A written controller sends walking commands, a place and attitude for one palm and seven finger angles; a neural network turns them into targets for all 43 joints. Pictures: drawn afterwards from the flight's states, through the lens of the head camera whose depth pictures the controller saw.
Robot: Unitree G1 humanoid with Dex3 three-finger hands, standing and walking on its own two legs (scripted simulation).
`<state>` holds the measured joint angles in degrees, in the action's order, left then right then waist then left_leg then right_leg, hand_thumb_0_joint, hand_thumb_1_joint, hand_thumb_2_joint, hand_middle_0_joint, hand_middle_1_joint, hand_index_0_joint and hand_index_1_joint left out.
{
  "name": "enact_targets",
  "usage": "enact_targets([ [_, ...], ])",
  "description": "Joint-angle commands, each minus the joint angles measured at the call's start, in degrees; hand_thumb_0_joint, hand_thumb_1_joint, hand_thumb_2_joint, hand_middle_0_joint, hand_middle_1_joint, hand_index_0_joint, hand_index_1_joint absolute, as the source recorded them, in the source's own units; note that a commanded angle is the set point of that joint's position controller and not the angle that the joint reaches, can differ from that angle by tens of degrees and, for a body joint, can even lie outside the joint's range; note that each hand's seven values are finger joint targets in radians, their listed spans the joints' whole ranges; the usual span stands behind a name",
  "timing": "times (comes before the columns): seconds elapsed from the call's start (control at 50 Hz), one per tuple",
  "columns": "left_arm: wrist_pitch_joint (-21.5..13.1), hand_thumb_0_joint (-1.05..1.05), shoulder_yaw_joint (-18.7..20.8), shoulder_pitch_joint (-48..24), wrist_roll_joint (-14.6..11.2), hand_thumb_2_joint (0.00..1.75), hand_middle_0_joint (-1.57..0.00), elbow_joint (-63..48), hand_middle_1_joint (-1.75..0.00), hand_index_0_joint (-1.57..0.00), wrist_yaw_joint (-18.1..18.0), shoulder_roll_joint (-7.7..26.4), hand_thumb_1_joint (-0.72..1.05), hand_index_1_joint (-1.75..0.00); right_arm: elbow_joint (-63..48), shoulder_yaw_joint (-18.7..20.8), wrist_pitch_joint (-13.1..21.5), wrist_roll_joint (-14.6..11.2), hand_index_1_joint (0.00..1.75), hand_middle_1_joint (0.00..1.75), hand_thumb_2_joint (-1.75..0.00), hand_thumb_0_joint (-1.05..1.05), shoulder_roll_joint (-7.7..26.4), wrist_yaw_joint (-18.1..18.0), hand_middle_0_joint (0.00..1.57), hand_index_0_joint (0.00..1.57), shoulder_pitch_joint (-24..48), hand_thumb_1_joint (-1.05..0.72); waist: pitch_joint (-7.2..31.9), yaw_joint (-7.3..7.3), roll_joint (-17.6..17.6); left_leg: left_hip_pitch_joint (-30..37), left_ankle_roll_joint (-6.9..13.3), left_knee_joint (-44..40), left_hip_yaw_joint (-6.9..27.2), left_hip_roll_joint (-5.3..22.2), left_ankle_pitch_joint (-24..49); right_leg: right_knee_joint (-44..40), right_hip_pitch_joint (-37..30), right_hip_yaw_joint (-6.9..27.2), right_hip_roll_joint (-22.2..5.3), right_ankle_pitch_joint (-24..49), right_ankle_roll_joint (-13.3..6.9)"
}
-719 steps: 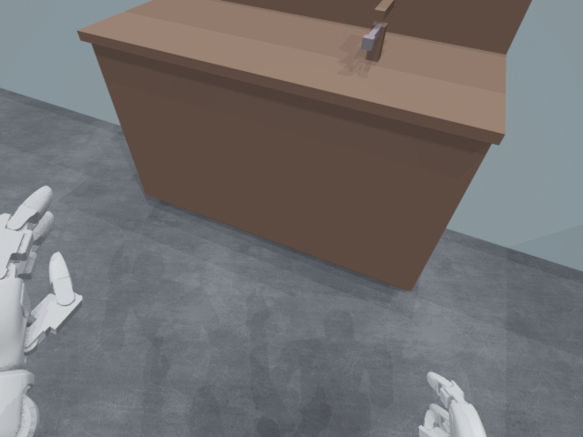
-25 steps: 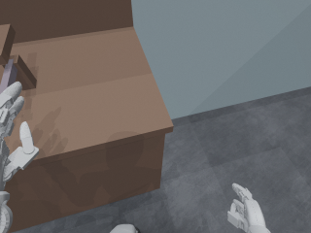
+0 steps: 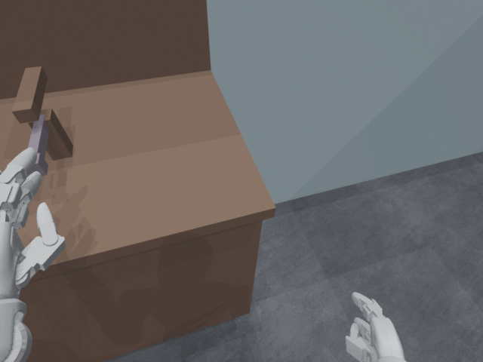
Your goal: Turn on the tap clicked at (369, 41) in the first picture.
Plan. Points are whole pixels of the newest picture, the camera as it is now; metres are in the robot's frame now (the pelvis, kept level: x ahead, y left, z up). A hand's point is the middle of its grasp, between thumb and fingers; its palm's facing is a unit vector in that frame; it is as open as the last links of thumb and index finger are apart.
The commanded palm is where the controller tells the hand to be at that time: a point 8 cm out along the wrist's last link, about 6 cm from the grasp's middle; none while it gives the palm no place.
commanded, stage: come to a stop and stand still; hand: left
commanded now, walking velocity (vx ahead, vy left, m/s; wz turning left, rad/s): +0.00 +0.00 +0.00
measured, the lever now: (33, 165) +0.36 +0.37 +0.13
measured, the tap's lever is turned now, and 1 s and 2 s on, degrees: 0 0 0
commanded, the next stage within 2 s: look again from close up in 0.18 s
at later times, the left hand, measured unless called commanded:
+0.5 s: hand (47, 217) +0.25 +0.28 +0.16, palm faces +0.38 -0.85 -0.36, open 7.4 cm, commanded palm +0.17 +0.31 +0.17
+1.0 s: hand (21, 193) +0.26 +0.31 +0.18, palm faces +0.45 -0.78 -0.44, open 7.4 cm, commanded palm +0.17 +0.31 +0.17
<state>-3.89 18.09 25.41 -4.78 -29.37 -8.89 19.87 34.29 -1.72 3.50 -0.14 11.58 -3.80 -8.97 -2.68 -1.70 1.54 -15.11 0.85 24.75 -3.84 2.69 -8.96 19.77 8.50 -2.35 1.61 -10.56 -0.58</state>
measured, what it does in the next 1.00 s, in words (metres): stands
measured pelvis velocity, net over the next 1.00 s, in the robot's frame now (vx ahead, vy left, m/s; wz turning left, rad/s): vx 0.01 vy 0.03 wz -0.01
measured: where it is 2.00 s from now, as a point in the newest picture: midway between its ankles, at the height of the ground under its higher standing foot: outside the picture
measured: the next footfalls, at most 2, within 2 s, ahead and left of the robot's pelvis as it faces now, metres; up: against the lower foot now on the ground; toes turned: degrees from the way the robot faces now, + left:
none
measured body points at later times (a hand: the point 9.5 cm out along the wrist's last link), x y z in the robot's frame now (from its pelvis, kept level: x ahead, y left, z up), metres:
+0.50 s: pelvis +0.01 +0.03 +0.00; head +0.04 +0.04 +0.44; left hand +0.22 +0.32 +0.18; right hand +0.19 -0.20 -0.08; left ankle +0.05 +0.11 -0.74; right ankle +0.00 -0.12 -0.74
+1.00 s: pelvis +0.01 +0.03 -0.01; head +0.05 +0.05 +0.44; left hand +0.24 +0.35 +0.20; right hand +0.21 -0.18 -0.07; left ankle +0.05 +0.11 -0.74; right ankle +0.00 -0.11 -0.74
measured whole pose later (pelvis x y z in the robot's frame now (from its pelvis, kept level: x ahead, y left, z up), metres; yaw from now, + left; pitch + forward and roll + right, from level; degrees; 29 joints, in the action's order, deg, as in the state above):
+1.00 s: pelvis +0.01 +0.03 -0.01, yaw -1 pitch +0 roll -1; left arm -13.2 27.1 11.1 -1.1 -19.8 -4.0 27.2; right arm 31.1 -0.3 8.5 -0.1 9.8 0.9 -9.1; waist -5.1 -2.4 -2.2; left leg -17.6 3.5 29.7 -6.0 -0.3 -12.3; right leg 30.0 13.8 -0.5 -1.8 -16.1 0.0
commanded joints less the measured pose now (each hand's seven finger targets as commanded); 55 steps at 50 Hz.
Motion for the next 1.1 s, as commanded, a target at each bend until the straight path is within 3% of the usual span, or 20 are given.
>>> enact_targets([
  [0.0, -3.3, 0.0, 5.0, -4.4, 0.4, 0.9, -0.2, -9.8, -0.3, -0.2, -1.1, 9.1, 0.9, -0.3, -9.1, 2.6, 2.8, 0.1, 0.3, 0.3, -0.9, 0.0, 7.0, -0.7, 0.2, 0.2, 7.2, -0.9, 6.4, 0.71, 2.4, 6.5, -0.6, -5.6, 6.4, 2.9, -6.1, -6.4, 4.8, 5.8, -4.6, -3.2, -1.0],
  [0.24, -4.5, 0.0, 6.3, -2.6, 0.6, 0.9, -0.2, -11.9, -0.3, -0.2, -1.4, 10.0, 0.9, -0.3, -9.3, 2.8, 3.1, 0.1, 0.3, 0.3, -0.9, 0.0, 6.9, -0.8, 0.2, 0.2, 6.5, -0.9, 8.2, 0.29, 3.3, 5.9, -0.1, -6.9, 7.9, 3.1, -4.4, -3.1, 1.2, 4.3, -4.3, 0.4, -0.8],
  [0.26, -12.0, 0.0, 42.7, -63.2, 10.3, 0.9, -0.2, -25.1, -0.3, -0.2, -0.1, 60.7, 0.9, -0.3, -9.5, 4.1, 5.2, 2.2, 0.3, 0.3, -0.9, 0.0, 8.5, -0.3, 0.2, 0.2, -2.7, -0.9, -2.1, 0.32, -13.0, -5.6, 1.3, 5.0, 5.8, 4.8, 1.4, -7.5, 10.7, 7.9, -9.3, 6.2, 1.4],
  [0.28, -9.8, 0.0, 18.8, -29.8, 5.4, 0.9, -0.2, 8.8, -0.3, -0.2, 2.4, 22.8, 0.9, -0.3, -5.2, 1.4, 4.8, 0.3, 0.3, 0.3, -0.9, 0.0, 1.9, 0.0, 0.2, 0.2, 0.7, -0.9, 11.1, 1.06, -12.0, 5.5, 1.3, 2.6, 5.2, -0.8, 5.1, -1.8, 7.8, 7.0, -10.2, 6.3, -3.1],
  [0.3, -8.9, 0.0, 15.9, -18.0, 1.6, 0.9, -0.2, 4.5, -0.3, -0.2, 1.8, 17.7, 0.9, -0.3, -7.4, 4.3, 4.6, -1.2, 0.3, 0.3, -0.9, 0.0, 5.5, 0.6, 0.2, 0.2, 3.2, -0.9, 10.0, -1.17, -0.5, 9.9, -0.3, -0.4, 3.7, 0.3, 5.7, 0.5, 6.1, 7.9, -6.8, 6.9, -3.1],
  [0.32, -9.3, 0.0, 9.5, -16.7, 2.1, 0.9, -0.2, 5.7, -0.3, -0.2, 2.7, 12.0, 0.9, -0.3, -9.6, 4.8, 5.9, -0.9, 0.3, 0.3, -0.9, 0.0, 7.0, 0.8, 0.2, 0.2, 0.8, -0.9, 12.0, -0.64, 3.0, 9.0, -0.2, 0.1, 2.5, 0.9, 3.2, 0.9, 4.5, 8.5, -6.6, 4.6, -2.6],
  [0.34, -10.1, 0.0, 7.5, -12.6, 1.7, 0.9, -0.2, 2.2, -0.3, -0.2, 3.4, 10.9, 0.9, -0.3, -9.6, 4.8, 6.3, -0.9, 0.3, 0.3, -0.9, 0.0, 7.4, 1.3, 0.2, 0.2, 0.5, -0.9, 12.4, -0.83, 7.3, 9.0, 0.6, -1.1, 3.5, 1.6, 2.2, 1.5, 4.0, 7.9, -6.5, 3.2, -1.5],
  [0.4, -10.3, 0.0, 0.3, -3.2, 1.6, 0.9, -0.2, -5.6, -0.3, -0.2, 4.1, 3.3, 0.9, -0.3, -10.5, 4.0, 7.0, -1.6, 0.3, 0.3, -0.9, 0.0, 6.3, 3.5, 0.2, 0.2, 3.3, -0.9, 10.8, -0.84, 9.3, 6.6, 1.5, -5.0, 5.6, 4.0, -2.7, 3.6, 2.7, 4.2, -4.3, -0.4, -0.3],
  [0.5, -10.7, 0.0, 12.2, -4.2, 3.0, 0.9, -0.2, -9.9, -0.3, -0.2, 1.9, 15.6, 0.9, -0.3, -11.5, 3.9, 6.6, -0.9, 0.3, 0.3, -0.9, 0.0, 7.5, 2.3, 0.2, 0.2, 3.6, -0.9, 7.7, -0.49, -4.6, 3.0, 0.5, -4.8, 5.6, 2.9, -7.1, 0.4, 3.4, 3.8, -3.7, -3.0, -0.2],
  [0.52, -11.0, 0.0, 12.2, -4.6, 2.7, 0.9, -0.2, -8.9, -0.3, -0.2, 2.0, 14.1, 0.9, -0.3, -11.7, 3.9, 6.4, -0.5, 0.3, 0.3, -0.9, 0.0, 7.2, 1.8, 0.2, 0.2, 3.2, -0.9, 7.8, 0.08, -5.8, 3.0, 0.8, -4.1, 5.7, 2.5, -5.2, 0.5, 3.2, 3.7, -4.2, -1.6, -0.4],
  [0.6, -12.1, 0.0, 14.2, -11.1, 2.3, 0.9, -0.2, -13.0, -0.3, -0.2, 1.6, 16.3, 0.9, -0.3, -11.3, 3.6, 6.4, -0.5, 0.3, 0.3, -0.9, 0.0, 6.9, 0.6, 0.2, 0.2, 3.7, -0.9, 9.1, 0.37, 2.3, 5.9, 0.8, -3.6, 5.1, 2.8, 2.6, 3.5, 1.4, 3.1, -3.8, 4.5, -0.4],
  [0.68, -12.3, 0.0, 9.4, -11.1, 2.5, 0.9, -0.2, -14.7, -0.3, -0.2, 1.9, 11.6, 0.9, -0.3, -10.9, 3.7, 8.0, -0.3, 0.3, 0.3, -0.9, 0.0, 6.7, 1.4, 0.2, 0.2, 2.1, -0.9, 12.0, 0.2, 8.6, 10.7, 0.6, -1.7, 5.1, 4.2, 17.3, 5.4, 0.9, 1.7, -2.6, 8.1, -0.2],
  [0.74, -11.3, 0.0, 6.4, -7.1, 3.1, 0.9, -0.2, -13.4, -0.3, -0.2, 2.0, 8.3, 0.9, -0.3, -10.3, 4.1, 8.1, -0.2, 0.3, 0.3, -0.9, 0.0, 7.0, 2.5, 0.2, 0.2, 1.3, -0.9, 13.3, 0.4, 7.6, 12.5, 0.4, 0.2, 5.0, 5.3, 25.0, 5.6, 1.6, 1.2, -2.6, 7.1, -0.1],
  [0.84, -10.0, 0.0, 8.0, -1.6, 2.8, 0.9, -0.2, -9.9, -0.3, -0.2, 1.9, 8.7, 0.9, -0.3, -10.9, 4.2, 6.0, -0.6, 0.3, 0.3, -0.9, 0.0, 7.1, 2.8, 0.2, 0.2, 1.6, -0.9, 12.1, 0.53, 2.7, 8.0, -0.4, 0.2, 4.2, 3.6, 18.5, 3.2, -0.4, 1.8, -3.4, 11.6, -0.1],
  [0.86, -17.0, 0.0, 40.1, -62.1, 11.5, 0.9, -0.2, -25.8, -0.3, -0.2, 2.5, 53.6, 0.9, -0.3, -9.9, 5.1, 8.8, 4.1, 0.3, 0.3, -0.9, 0.0, 10.1, 3.8, 0.2, 0.2, -1.1, -0.9, 4.6, -1.43, 0.0, -0.6, 0.5, 6.1, 5.6, 4.0, 15.2, 4.7, 9.2, 5.2, -7.0, 11.4, -1.7],
  [0.88, -14.6, 0.0, 17.2, -25.5, 5.1, 0.9, -0.2, 11.9, -0.3, -0.2, 4.9, 16.8, 0.9, -0.3, -6.5, 2.7, 8.7, 1.0, 0.3, 0.3, -0.9, 0.0, 1.8, 3.0, 0.2, 0.2, 0.7, -0.9, 12.3, 0.41, -1.2, 8.0, 0.2, 0.4, 7.4, 1.7, 19.3, 7.9, 8.4, 4.8, -6.9, 10.2, -4.4],
  [0.9, -13.4, 0.0, 15.4, -14.1, 2.4, 0.9, -0.2, 3.6, -0.3, -0.2, 3.7, 14.0, 0.9, -0.3, -9.3, 5.7, 7.6, -0.6, 0.3, 0.3, -0.9, 0.0, 6.0, 2.9, 0.2, 0.2, -0.2, -0.9, 14.6, -1.23, 9.4, 14.4, -2.2, -0.6, 4.6, 3.4, 28.2, 11.4, 5.0, 2.3, -3.1, 9.5, -2.8],
  [0.94, -13.0, 0.0, 11.1, -11.4, 2.6, 0.9, -0.2, -2.7, -0.3, -0.2, 4.4, 12.2, 0.9, -0.3, -11.9, 6.0, 7.9, -0.3, 0.3, 0.3, -0.9, 0.0, 7.0, 4.2, 0.2, 0.2, -1.5, -0.9, 17.9, -0.59, 15.3, 16.7, 1.0, 1.8, 6.6, 6.8, 32.0, 12.4, 7.6, 2.5, -3.7, -2.9, -1.3],
  [1.0, -12.1, 0.0, 5.8, -1.4, 1.5, 0.9, -0.2, -9.7, -0.3, -0.2, 4.6, 6.6, 0.9, -0.3, -13.1, 4.8, 7.5, -1.4, 0.3, 0.3, -0.9, 0.0, 6.6, 5.7, 0.2, 0.2, 1.0, -0.9, 15.2, -0.26, 4.8, 9.1, 1.2, 1.8, 5.3, 5.8, 20.0, 6.4, 1.1, 2.6, -4.3, 5.6, -0.5],
  [1.08, -10.5, 0.0, 9.5, -0.4, 1.7, 0.9, -0.2, -6.4, -0.3, -0.2, 3.3, 10.4, 0.9, -0.3, -13.0, 4.7, 6.8, -1.0, 0.3, 0.3, -0.9, 0.0, 7.1, 3.5, 0.2, 0.2, 1.8, -0.9, 9.1, 0.58, -10.9, 3.2, -0.1, 2.0, 3.6, 1.0, -1.4, -0.4, 3.9, 6.7, -6.5, 1.6, -1.0],
])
